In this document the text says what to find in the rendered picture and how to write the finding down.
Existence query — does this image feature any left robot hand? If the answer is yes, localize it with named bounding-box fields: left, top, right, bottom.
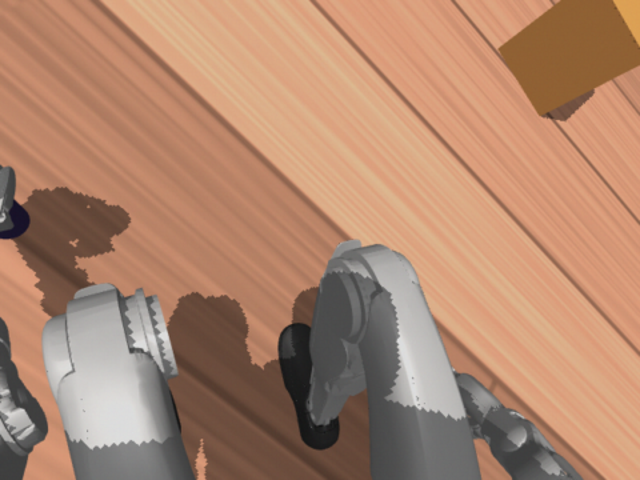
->
left=0, top=165, right=16, bottom=232

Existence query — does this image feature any right robot foot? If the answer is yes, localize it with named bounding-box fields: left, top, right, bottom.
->
left=278, top=323, right=339, bottom=450

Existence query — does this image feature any right robot hand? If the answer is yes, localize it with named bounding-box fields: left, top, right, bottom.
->
left=452, top=367, right=505, bottom=440

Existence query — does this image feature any left robot arm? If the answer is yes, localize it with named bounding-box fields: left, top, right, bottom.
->
left=0, top=317, right=48, bottom=480

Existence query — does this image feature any right robot arm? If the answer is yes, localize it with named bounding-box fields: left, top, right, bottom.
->
left=480, top=408, right=584, bottom=480

